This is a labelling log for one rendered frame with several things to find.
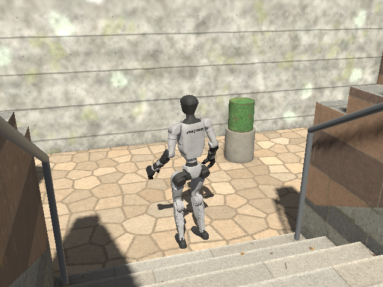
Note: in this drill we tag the robot right hand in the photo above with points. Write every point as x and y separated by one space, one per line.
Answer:
211 162

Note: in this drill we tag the left robot shin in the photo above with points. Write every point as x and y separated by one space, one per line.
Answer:
179 220

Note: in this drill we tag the robot left hand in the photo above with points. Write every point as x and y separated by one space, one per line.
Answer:
150 172

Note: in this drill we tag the right robot forearm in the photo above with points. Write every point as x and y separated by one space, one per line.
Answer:
212 152

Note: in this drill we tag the robot left upper arm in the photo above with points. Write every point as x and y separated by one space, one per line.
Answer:
173 131

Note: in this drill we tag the robot torso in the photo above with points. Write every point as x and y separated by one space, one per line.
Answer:
191 142

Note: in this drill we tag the robot right upper arm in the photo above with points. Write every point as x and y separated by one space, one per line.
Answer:
210 133

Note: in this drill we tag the left robot forearm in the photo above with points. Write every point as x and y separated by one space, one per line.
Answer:
161 161

